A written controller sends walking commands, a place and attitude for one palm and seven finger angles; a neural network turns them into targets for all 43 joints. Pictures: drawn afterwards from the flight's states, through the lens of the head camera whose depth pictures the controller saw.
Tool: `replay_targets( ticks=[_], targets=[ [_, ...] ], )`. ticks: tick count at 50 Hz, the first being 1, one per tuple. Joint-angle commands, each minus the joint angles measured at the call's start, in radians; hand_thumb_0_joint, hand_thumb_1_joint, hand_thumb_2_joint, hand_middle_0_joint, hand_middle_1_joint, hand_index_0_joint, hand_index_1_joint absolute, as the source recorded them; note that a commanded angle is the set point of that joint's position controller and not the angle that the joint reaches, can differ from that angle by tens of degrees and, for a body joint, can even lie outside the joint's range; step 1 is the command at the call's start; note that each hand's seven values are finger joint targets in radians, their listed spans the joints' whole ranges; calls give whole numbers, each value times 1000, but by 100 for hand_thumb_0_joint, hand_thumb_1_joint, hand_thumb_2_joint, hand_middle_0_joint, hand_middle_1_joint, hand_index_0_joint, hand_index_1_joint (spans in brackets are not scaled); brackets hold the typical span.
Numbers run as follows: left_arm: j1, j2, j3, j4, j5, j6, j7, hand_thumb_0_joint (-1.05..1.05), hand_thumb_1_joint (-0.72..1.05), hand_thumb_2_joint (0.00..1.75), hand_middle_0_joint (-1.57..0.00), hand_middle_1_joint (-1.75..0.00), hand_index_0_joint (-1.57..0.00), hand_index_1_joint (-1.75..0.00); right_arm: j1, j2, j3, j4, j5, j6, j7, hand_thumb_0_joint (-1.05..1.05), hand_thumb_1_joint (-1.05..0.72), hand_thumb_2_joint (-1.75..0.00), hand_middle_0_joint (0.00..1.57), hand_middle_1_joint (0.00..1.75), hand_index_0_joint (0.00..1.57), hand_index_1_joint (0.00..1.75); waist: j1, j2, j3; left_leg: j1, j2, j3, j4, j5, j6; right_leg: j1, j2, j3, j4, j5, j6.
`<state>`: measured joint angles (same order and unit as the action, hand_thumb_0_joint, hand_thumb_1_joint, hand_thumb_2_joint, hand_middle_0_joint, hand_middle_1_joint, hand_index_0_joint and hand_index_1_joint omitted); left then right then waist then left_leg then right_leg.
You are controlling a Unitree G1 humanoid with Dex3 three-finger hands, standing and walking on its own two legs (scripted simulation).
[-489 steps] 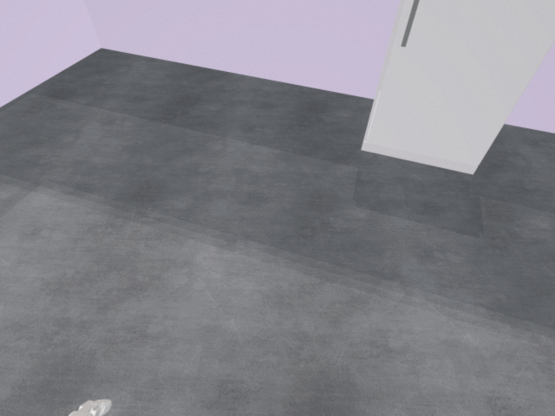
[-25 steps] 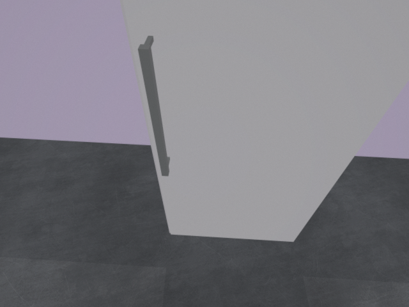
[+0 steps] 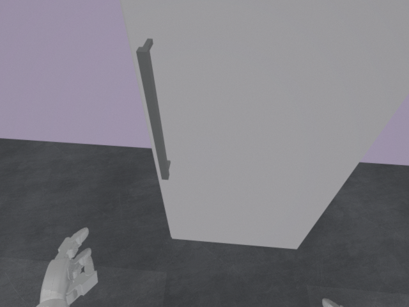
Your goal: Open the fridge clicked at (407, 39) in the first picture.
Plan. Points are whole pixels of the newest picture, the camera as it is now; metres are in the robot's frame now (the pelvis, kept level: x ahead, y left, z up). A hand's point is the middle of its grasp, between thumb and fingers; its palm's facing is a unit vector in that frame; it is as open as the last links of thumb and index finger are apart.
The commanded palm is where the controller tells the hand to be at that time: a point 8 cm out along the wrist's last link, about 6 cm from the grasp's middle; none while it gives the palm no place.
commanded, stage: raise the hand to about handle height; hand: left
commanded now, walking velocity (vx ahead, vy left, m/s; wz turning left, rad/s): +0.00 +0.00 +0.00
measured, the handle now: (158, 122) +0.51 +0.15 +0.08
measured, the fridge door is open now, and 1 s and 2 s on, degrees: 0 0 0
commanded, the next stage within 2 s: move the hooked fingers beside the handle in 1.94 s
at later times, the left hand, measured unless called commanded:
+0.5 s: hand (99, 267) +0.20 +0.22 -0.03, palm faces -0.05 -1.00 -0.06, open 10.0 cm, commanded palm +0.16 +0.28 -0.02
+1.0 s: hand (76, 243) +0.23 +0.26 +0.02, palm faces +0.00 -1.00 -0.08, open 12.9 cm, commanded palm +0.20 +0.31 +0.02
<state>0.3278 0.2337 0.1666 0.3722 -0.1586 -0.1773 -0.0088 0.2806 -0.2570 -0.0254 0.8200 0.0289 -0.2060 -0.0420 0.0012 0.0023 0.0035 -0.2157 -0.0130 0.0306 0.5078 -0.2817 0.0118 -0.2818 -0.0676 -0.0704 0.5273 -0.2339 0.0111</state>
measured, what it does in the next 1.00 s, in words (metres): lowers itself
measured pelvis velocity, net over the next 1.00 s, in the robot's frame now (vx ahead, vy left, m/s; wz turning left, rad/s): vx -0.01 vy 0.01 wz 0.00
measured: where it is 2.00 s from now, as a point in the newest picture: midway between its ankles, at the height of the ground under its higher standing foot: outside the picture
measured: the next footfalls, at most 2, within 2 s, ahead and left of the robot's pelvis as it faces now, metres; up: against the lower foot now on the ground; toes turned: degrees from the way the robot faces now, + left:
none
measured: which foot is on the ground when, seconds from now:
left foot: down 0.00-1.00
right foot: down 0.00-1.00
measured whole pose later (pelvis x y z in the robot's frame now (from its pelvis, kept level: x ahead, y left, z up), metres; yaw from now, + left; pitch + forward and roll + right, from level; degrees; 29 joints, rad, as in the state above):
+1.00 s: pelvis -0.01 +0.01 -0.06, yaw +0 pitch +11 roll -3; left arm 0.25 0.37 0.39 0.10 -0.38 -0.30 -0.46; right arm 0.27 -0.26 0.02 0.55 0.04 -0.28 -0.07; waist 0.00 0.01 -0.10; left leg -0.70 0.03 -0.01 1.02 -0.51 0.02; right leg -0.71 -0.04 -0.09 0.94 -0.40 0.01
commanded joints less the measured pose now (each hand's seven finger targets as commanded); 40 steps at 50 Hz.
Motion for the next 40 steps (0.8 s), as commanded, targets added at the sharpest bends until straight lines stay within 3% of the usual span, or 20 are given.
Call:
replay_targets(
  ticks=[1, 2, 3, 4, 5, 7, 8, 10, 12, 14, 16, 18, 21, 24, 26, 28, 31, 35, 36, 40],
  targets=[
    [174, 47, 116, 21, -84, -260, -143, 0, 69, 81, -22, -43, -22, -43, -124, -127, -59, -244, 1, -115, 1, 0, -90, -90, 20, 30, 20, 30, 39, -175, 108, -341, -15, -33, 65, -138, -27, -229, 57, -37, 58, -251, -34],
    [202, 51, 142, 17, -108, -333, -202, 0, 67, 80, -22, -45, -22, -45, -120, -123, -64, -263, -2, -119, 11, 0, -90, -90, 20, 30, 20, 30, 46, -243, 48, -392, -20, -25, 129, -127, -26, -257, 59, -29, 113, -265, -31],
    [230, 47, 141, 11, -129, -401, -264, 0, 64, 79, -22, -47, -22, -47, -138, -123, -69, -289, -5, -128, 19, 0, -90, -90, 20, 30, 20, 30, 57, -229, 6, -437, -23, -11, 197, -117, -26, -287, 58, -10, 167, -262, -33],
    [207, 82, 174, -11, -141, -467, -322, 0, 62, 78, -22, -48, -22, -48, -140, -126, -76, -305, -5, -141, 27, 0, -90, -90, 20, 30, 20, 30, 59, -207, -70, -475, -26, -6, 263, -92, -25, -297, 53, 10, 223, -224, -35],
    [192, 111, 191, -31, -151, -516, -379, 0, 60, 77, -22, -50, -22, -50, -148, -127, -74, -326, -5, -154, 33, 0, -90, -90, 20, 30, 20, 30, 61, -139, -114, -509, -28, 0, 315, -82, -25, -313, 45, 36, 267, -196, -38],
    [90, 232, 274, -116, -179, -578, -490, 0, 55, 75, -22, -53, -22, -53, -135, -142, -71, -361, -8, -169, 39, 0, -90, -90, 20, 30, 20, 30, 60, -6, -249, -547, -25, -4, 411, -34, -20, -301, 27, 99, 346, -136, -48],
    [86, 267, 310, -150, -197, -574, -519, 0, 53, 74, -23, -54, -23, -54, -134, -139, -70, -380, -4, -171, 33, 0, -90, -90, 20, 30, 20, 30, 66, 13, -304, -558, -20, -3, 443, -16, -10, -295, 26, 117, 367, -123, -45],
    [21, 267, 316, -329, -254, -554, -549, 0, 48, 72, -23, -57, -23, -57, -137, -129, -65, -411, -2, -175, 17, 0, -90, -90, 20, 30, 20, 30, 59, 85, -412, -533, -12, -2, 493, 33, 5, -282, 28, 135, 397, -66, -33],
    [-36, 266, 322, -465, -300, -519, -558, 0, 43, 70, -23, -60, -23, -60, -113, -123, -58, -410, -6, -178, 5, 0, -90, -90, 20, 30, 20, 30, 38, 129, -450, -518, 0, -17, 527, 78, 7, -278, 40, 134, 421, 1, -31],
    [-19, 213, 285, -524, -306, -485, -545, 0, 39, 68, -24, -63, -24, -63, -106, -116, -62, -386, -2, -183, -4, 0, -90, -90, 20, 30, 20, 30, 15, 107, -434, -516, 7, -31, 541, 113, 11, -290, 52, 114, 430, 72, -27],
    [-72, 217, 262, -540, -294, -435, -538, 0, 34, 66, -24, -66, -24, -66, -100, -123, -58, -366, -4, -183, -17, 0, -90, -90, 20, 30, 20, 30, -16, 68, -388, -541, 16, -47, 559, 119, 16, -321, 65, 101, 441, 80, -31],
    [-41, 215, 254, -479, -266, -368, -538, 0, 29, 64, -24, -69, -24, -69, -99, -122, -64, -349, 6, -171, -26, 0, -90, -90, 20, 30, 20, 30, -27, 32, -331, -583, 17, -48, 553, 71, 15, -337, 58, 106, 405, 25, -20],
    [-24, 245, 261, -421, -248, -254, -551, 0, 22, 61, -25, -74, -25, -74, -105, -131, -58, -367, 14, -151, -37, 0, -90, -90, 20, 30, 20, 30, -10, 39, -303, -573, 16, -55, 515, 72, 18, -331, 64, 87, 386, -5, -25],
    [22, 282, 313, -465, -251, -182, -535, 0, 15, 58, -25, -78, -25, -78, -110, -124, -52, -407, 18, -131, -39, 0, -90, -90, 20, 30, 20, 30, 22, 28, -376, -535, 10, -51, 471, 94, 17, -267, 57, 69, 369, 13, -16],
    [36, 306, 367, -473, -271, -165, -506, 0, 11, 56, -26, -81, -26, -81, -119, -111, -48, -421, 11, -123, -39, 0, -90, -90, 20, 30, 20, 30, 48, 13, -391, -537, 9, -54, 461, 119, 10, -222, 61, 63, 371, 37, -22],
    [57, 288, 376, -494, -277, -180, -470, 0, 6, 54, -26, -84, -26, -84, -116, -99, -44, -428, 12, -117, -35, 0, -90, -90, 20, 30, 20, 30, 51, 6, -390, -520, 8, -56, 436, 116, 5, -231, 64, 41, 371, 32, -18],
    [44, 248, 344, -487, -272, -203, -432, 0, -1, 51, -27, -88, -27, -88, -112, -99, -39, -426, 8, -118, -29, 0, -90, -90, 20, 30, 20, 30, 44, 35, -331, -518, 6, -54, 415, 85, 0, -270, 70, 28, 360, -24, -25],
    [-7, 234, 274, -470, -236, -218, -434, 0, -10, 47, -27, -94, -27, -94, -81, -123, -35, -422, 13, -123, -26, 0, -90, -90, 20, 30, 20, 30, 2, 54, -288, -498, 7, -58, 382, -8, 4, -345, 69, 15, 330, -127, -20],
    [-42, 249, 266, -451, -232, -213, -443, 0, -13, 46, -27, -96, -27, -96, -77, -132, -32, -422, 11, -123, -30, 0, -90, -90, 20, 30, 20, 30, -10, 23, -255, -511, 10, -64, 382, -17, 7, -349, 73, 18, 324, -139, -25],
    [-112, 320, 294, -488, -228, -221, -464, 0, -22, 42, -28, -102, -28, -102, -59, -147, -21, -427, 16, -132, -43, 0, -90, -90, 20, 30, 20, 30, -5, 63, -292, -463, 11, -71, 348, -51, 11, -327, 69, 19, 303, -177, -27]
  ],
)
